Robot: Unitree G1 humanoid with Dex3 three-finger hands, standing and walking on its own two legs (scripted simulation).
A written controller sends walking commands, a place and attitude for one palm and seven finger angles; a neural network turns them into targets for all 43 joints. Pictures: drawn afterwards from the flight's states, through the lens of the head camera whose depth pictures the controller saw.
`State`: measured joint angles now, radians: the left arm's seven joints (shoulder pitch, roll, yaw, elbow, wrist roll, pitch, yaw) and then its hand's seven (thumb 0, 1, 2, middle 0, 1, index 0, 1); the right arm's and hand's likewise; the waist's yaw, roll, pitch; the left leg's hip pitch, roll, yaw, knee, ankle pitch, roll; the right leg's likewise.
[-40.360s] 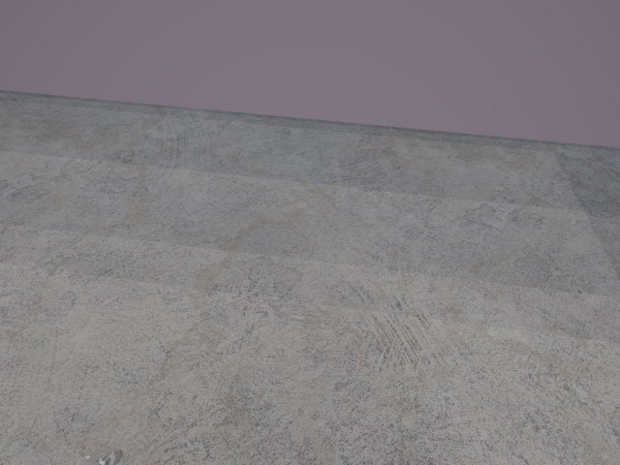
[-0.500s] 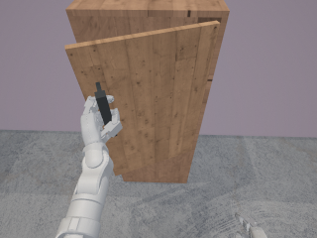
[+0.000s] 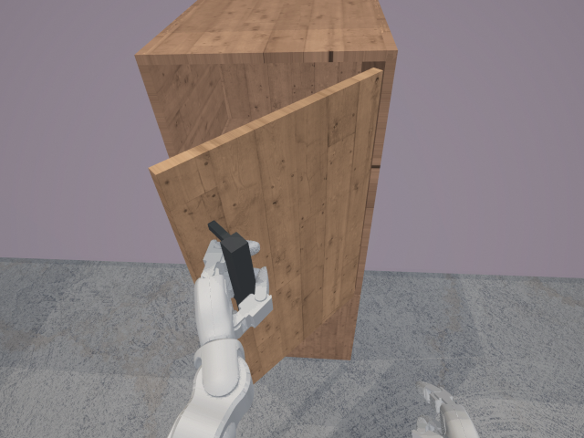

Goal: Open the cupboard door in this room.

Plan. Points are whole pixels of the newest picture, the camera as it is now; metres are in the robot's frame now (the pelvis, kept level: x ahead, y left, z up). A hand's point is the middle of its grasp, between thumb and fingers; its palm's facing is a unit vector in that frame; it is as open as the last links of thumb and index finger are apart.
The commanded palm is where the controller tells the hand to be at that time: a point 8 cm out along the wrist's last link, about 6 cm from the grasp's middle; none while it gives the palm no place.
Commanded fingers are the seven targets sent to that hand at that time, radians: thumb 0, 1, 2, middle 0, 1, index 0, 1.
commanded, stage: open thumb and fingers to let go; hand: left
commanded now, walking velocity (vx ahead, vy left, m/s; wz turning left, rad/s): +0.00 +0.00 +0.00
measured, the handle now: (233, 271) +0.31 +0.09 +0.10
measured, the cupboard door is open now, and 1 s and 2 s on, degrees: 46 42 46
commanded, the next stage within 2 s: slide the hand sideways off the handle in 0.84 s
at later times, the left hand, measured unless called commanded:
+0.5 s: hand (246, 292) +0.28 +0.07 +0.10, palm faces +0.31 -0.95 -0.01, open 11.9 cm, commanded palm +0.24 +0.10 +0.10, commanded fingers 0.00 -0.50 0.30 -0.28 -1.05 -0.28 -1.05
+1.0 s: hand (248, 295) +0.28 +0.07 +0.10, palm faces +0.22 -0.97 -0.03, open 15.3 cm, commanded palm +0.24 +0.10 +0.10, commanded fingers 0.00 -0.50 0.30 -0.15 -0.30 -0.15 -0.30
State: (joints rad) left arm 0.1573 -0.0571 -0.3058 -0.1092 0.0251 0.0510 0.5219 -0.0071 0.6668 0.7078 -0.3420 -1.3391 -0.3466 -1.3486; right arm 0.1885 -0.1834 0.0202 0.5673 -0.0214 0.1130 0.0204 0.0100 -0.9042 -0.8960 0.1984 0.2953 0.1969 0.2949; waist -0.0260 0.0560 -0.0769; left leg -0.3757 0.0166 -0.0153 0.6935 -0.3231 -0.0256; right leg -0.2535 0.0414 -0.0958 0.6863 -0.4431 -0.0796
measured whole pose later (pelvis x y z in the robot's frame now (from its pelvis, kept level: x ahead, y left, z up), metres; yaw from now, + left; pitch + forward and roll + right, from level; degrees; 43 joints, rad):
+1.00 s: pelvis -0.02 +0.02 +0.00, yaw +1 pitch +0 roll +0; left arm 0.02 -0.08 -0.30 0.01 0.06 0.04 0.51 -0.01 -0.50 0.30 -0.32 -0.55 -0.29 -0.57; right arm 0.15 -0.18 0.02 0.60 -0.02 0.10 0.02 0.01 -0.90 -0.90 0.20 0.30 0.20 0.29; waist 0.00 0.04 -0.05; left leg -0.43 0.00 -0.02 0.74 -0.32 0.00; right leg -0.30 0.02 -0.10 0.73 -0.43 -0.06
